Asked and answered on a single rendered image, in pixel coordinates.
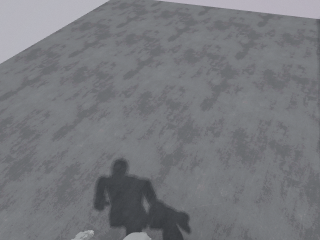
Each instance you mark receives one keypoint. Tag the robot left hand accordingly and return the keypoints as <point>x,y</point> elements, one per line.
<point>86,235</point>

